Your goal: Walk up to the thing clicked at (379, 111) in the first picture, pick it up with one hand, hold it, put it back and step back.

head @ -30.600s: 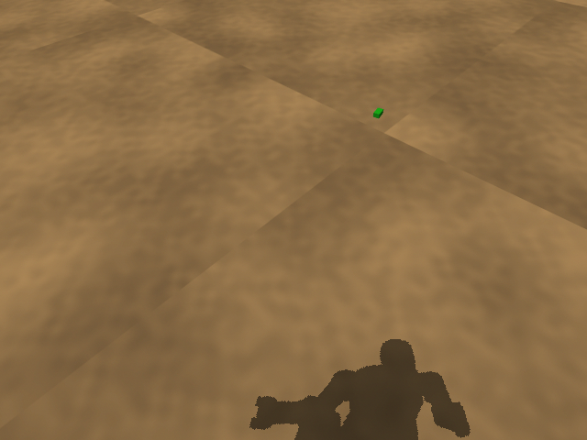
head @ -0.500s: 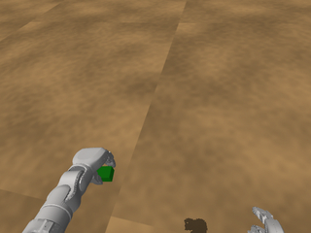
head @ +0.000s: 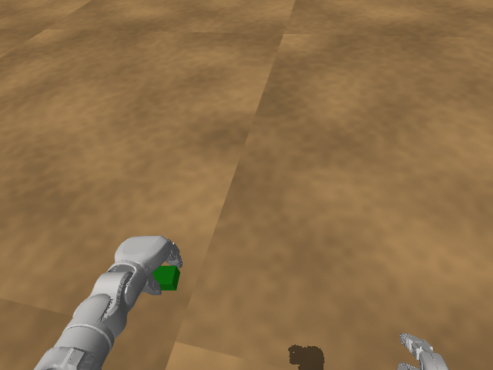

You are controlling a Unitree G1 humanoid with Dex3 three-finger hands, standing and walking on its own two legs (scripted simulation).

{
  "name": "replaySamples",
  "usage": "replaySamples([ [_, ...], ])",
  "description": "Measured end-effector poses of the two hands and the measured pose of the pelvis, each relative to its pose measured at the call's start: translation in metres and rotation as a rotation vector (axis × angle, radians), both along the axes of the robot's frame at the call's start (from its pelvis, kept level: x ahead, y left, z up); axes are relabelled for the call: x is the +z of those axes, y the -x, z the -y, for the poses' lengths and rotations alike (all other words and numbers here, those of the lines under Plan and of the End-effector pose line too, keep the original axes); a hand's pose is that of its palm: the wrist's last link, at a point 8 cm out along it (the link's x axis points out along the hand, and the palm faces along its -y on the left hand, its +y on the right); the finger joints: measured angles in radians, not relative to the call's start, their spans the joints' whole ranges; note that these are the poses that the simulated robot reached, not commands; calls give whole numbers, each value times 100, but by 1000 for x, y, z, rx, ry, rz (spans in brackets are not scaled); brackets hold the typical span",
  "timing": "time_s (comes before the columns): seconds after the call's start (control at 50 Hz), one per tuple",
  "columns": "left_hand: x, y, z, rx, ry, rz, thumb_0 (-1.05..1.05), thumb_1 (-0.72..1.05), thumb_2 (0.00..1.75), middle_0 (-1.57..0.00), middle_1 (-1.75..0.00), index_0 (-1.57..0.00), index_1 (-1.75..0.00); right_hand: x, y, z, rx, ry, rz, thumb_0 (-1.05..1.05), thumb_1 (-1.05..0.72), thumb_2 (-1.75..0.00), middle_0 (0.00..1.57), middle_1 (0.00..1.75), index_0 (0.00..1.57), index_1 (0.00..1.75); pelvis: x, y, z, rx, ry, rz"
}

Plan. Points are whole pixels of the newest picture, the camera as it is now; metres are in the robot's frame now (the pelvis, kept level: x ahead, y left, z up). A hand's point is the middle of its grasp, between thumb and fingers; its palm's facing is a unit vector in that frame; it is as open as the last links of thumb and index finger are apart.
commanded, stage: crouch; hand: left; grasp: from above
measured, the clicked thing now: (160, 278) +0.30 +0.22 -0.08
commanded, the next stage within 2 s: none
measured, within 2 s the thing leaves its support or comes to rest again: neither
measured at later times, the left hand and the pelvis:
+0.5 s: hand (164, 290) +0.30 +0.23 -0.14, palm faces -0.45 +0.04 -0.89, open 6.6 cm; pelvis -0.01 +0.00 -0.04, yaw +1 degrees
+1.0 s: hand (193, 301) +0.37 +0.23 -0.39, palm faces -0.46 +0.04 -0.89, open 6.7 cm; pelvis -0.07 +0.01 -0.25, yaw +0 degrees
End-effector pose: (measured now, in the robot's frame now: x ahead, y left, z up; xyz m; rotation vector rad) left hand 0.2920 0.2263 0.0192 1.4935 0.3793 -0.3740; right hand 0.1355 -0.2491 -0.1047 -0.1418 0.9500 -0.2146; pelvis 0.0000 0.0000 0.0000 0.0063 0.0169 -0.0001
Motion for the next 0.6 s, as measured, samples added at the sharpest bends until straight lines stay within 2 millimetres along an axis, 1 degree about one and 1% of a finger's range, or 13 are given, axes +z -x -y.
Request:
replaySamples([
  [0.18,-4,-3,1,6,-4,29,0,50,5,-99,-16,-103,-11,-2,-2,-1,1,-4,-11,1,-91,-90,20,30,20,30,0,-2,-1,3,1,-7],
  [0.28,-20,-3,2,4,-10,9,0,50,4,-101,-13,-105,-9,-3,0,0,-2,0,-27,1,-90,-90,20,30,20,30,-2,-2,0,9,1,-26],
  [0.36,-44,-2,2,-15,-13,-9,0,49,3,-103,-10,-107,-7,-8,6,4,7,23,-60,1,-90,-90,20,30,20,30,-9,1,1,16,3,-64],
  [0.44,-74,-6,0,-37,-43,-5,0,49,2,-105,-8,-108,-5,-23,17,12,21,54,-105,0,-90,-90,20,30,20,30,-24,8,1,22,11,-136],
  [0.5,-98,-15,-2,-54,-70,21,0,49,1,-105,-7,-109,-4,-43,30,20,21,77,-142,0,-90,-90,20,30,20,30,-44,14,1,26,20,-203],
  [0.6,-148,-33,-3,-54,-100,53,0,50,0,-106,-7,-109,-3,-86,59,31,-1,112,-210,0,-91,-90,20,30,20,30,-86,26,0,28,34,-312],
])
